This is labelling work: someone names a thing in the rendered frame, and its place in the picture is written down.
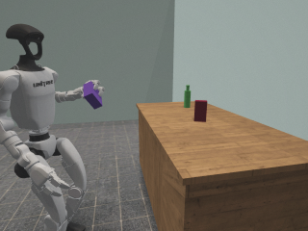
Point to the table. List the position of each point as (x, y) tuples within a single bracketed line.
[(230, 173)]

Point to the robot right hand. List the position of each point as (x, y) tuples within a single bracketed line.
[(40, 173)]

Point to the robot right shin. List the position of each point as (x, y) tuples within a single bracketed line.
[(52, 225)]

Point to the robot head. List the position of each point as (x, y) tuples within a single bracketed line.
[(26, 34)]

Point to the right robot forearm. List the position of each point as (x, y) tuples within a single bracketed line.
[(17, 148)]

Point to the robot left hand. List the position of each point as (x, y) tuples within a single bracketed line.
[(95, 87)]

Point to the left robot forearm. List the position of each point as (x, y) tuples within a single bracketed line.
[(71, 95)]

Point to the sponge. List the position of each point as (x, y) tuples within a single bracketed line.
[(92, 95)]

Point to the right robot upper arm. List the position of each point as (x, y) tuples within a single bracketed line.
[(9, 81)]

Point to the left robot upper arm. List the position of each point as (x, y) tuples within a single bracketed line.
[(54, 73)]

